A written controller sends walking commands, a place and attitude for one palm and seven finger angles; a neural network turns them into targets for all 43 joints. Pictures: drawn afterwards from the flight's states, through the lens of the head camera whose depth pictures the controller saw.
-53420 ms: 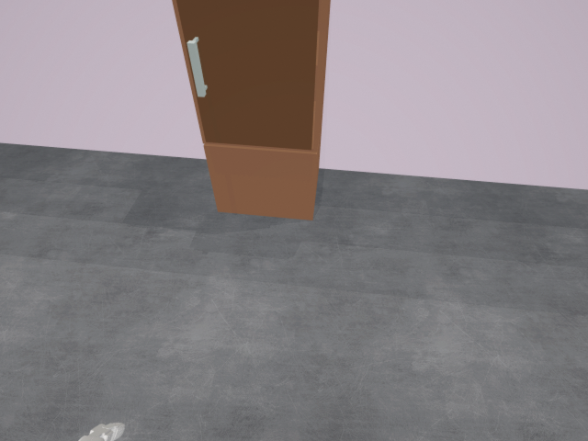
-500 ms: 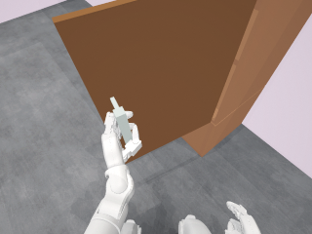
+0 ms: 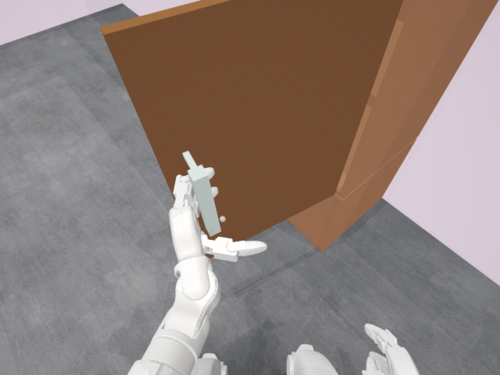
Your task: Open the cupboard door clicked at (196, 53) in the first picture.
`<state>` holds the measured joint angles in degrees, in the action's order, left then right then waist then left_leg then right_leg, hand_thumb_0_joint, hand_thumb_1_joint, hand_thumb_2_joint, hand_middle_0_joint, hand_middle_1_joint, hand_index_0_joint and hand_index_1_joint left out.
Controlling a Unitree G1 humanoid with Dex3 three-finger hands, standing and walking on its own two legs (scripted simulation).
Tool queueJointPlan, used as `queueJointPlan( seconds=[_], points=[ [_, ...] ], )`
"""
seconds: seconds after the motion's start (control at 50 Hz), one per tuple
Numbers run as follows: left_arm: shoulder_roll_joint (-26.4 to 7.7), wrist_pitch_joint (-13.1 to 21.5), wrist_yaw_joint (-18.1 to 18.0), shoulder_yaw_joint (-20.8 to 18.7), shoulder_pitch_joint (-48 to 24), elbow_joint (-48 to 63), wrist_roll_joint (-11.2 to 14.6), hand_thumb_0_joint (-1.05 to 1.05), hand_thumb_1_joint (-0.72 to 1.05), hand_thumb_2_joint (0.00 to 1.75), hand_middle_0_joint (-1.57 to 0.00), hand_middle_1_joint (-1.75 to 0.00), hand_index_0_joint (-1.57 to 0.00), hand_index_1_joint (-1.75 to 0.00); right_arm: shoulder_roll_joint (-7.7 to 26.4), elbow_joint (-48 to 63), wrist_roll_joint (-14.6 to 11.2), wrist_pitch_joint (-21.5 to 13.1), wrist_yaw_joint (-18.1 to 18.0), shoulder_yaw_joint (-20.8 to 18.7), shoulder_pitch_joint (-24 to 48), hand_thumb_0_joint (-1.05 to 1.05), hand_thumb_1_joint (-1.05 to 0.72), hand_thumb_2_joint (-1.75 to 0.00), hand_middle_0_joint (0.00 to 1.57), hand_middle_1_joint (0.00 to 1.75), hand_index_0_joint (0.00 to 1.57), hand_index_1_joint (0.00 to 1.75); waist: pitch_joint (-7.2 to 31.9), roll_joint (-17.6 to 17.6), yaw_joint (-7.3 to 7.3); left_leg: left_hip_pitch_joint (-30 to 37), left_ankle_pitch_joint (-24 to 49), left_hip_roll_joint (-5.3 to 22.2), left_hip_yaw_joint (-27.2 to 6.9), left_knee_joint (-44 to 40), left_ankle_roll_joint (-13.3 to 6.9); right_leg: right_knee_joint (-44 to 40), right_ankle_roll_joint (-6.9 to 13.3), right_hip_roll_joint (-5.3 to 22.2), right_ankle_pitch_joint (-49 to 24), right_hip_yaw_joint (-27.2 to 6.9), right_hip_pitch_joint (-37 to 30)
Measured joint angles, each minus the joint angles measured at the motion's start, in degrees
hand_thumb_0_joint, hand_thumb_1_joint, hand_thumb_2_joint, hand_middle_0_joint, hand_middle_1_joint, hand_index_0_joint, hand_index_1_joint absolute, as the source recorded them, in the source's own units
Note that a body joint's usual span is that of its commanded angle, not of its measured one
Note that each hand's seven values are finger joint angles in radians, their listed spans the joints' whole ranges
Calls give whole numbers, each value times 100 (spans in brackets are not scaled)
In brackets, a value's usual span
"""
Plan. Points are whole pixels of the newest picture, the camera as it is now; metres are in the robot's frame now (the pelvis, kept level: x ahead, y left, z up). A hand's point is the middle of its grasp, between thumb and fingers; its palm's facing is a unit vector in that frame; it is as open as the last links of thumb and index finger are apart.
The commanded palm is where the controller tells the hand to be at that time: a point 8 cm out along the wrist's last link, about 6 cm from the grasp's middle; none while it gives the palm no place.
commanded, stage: open thumb and fingers to let go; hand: left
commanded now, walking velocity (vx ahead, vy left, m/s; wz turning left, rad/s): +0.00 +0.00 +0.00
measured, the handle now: (201, 196) +0.40 +0.10 +0.04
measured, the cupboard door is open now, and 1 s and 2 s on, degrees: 79 79 79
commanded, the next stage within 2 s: slide the hand sideways off the handle in 0.18 s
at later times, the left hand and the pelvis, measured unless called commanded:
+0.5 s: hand (207, 237) +0.32 +0.08 +0.04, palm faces -0.25 -0.96 -0.11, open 16.3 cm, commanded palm +0.31 +0.11 +0.04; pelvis +0.00 +0.03 +0.00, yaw +1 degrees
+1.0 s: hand (185, 253) +0.30 +0.11 +0.04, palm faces -0.20 -0.98 -0.01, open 16.3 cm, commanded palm +0.28 +0.17 +0.04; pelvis +0.01 +0.04 -0.01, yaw -1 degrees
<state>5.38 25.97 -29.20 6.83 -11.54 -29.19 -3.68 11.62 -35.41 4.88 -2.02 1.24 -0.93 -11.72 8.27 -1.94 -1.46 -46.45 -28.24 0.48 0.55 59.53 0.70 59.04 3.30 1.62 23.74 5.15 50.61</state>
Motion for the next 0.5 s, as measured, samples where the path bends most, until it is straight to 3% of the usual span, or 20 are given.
queueJointPlan(
  seconds=[0.14,0.32,0.38,0.42,0.46,0.5],
  points=[
    [68,-26,-92,154,-17,-19,-119,0,-49,31,-25,-78,-24,-77,-71,44,24,25,24,56,42,1,-91,-90,20,30,20,30,-6,17,32,-23,-31,-26,31,53,-65,10,-64,23,-3,-34,6],
    [37,-49,-96,326,-53,30,-217,-1,-50,30,-36,-64,-32,-64,-49,17,36,54,33,67,85,1,-91,-90,20,30,20,30,-40,-7,82,-111,-65,-74,34,154,-140,51,-136,72,0,-42,55],
    [-390,71,896,346,45,152,-264,-1,-50,30,-32,-56,-24,-56,-16,104,-32,52,10,74,-18,1,-91,-90,20,30,20,30,-42,13,88,-165,-82,-121,15,227,-170,135,-153,123,37,-27,96],
    [-791,92,1682,419,65,243,-158,-1,-50,30,-29,-50,-18,-50,29,157,-127,56,-26,74,-96,1,-91,-90,20,30,20,30,-54,-3,99,-167,-108,-139,-4,285,-184,179,-164,143,66,-9,80],
    [-1080,15,2422,495,34,312,183,-1,-50,30,-26,-45,-13,-45,105,203,-267,54,-78,90,-153,1,-91,-90,20,30,20,30,-108,-56,105,-112,-128,-147,-29,314,-202,168,-184,152,75,15,-6],
    [-1159,-202,2966,511,-15,354,625,-1,-50,30,-23,-41,-11,-41,181,245,-405,43,-143,118,-185,1,-91,-90,20,30,20,30,-183,-110,105,-8,-120,-149,-34,276,-228,88,-218,150,44,19,-132]
  ],
)
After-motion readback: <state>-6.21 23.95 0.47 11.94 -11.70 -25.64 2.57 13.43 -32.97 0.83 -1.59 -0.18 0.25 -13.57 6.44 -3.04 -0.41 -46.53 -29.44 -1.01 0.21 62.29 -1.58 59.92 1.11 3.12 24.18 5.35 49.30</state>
